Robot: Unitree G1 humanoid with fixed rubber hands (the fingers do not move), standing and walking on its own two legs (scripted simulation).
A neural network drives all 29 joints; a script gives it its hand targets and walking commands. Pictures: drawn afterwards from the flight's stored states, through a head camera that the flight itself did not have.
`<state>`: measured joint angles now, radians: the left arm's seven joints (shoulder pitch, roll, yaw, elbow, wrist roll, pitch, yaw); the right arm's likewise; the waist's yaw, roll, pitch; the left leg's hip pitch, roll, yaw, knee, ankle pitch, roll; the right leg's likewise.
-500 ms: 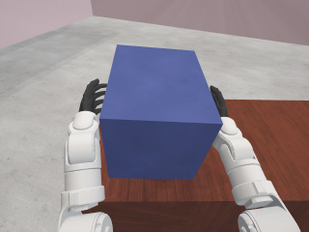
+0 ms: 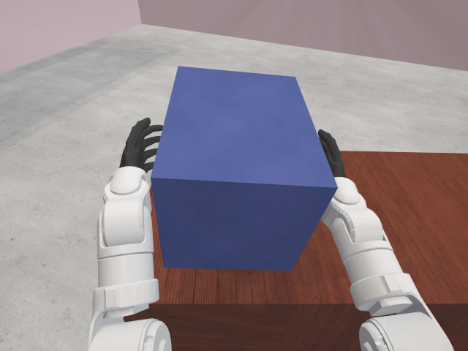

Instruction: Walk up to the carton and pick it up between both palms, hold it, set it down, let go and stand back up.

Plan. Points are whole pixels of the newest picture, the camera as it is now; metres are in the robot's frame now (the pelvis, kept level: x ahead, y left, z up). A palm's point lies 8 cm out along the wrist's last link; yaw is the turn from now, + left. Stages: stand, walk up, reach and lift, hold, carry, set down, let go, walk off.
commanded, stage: hold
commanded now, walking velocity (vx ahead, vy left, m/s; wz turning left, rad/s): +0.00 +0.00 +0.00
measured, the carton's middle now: (233, 166) +0.42 +0.00 +0.15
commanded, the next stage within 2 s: none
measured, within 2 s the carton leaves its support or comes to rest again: neither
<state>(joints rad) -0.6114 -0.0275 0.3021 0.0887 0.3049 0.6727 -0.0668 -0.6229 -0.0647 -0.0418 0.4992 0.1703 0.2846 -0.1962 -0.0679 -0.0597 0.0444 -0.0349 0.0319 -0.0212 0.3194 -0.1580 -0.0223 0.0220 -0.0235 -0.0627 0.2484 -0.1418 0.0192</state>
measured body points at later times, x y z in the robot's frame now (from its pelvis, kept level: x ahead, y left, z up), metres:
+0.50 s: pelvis +0.00 +0.00 +0.00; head -0.03 +0.03 +0.45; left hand +0.38 +0.16 +0.19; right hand +0.38 -0.16 +0.17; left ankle +0.02 +0.13 -0.75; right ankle +0.01 -0.13 -0.75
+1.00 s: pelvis +0.00 +0.00 +0.00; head -0.04 +0.03 +0.45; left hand +0.38 +0.16 +0.20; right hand +0.38 -0.16 +0.17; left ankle +0.02 +0.13 -0.75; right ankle +0.01 -0.13 -0.75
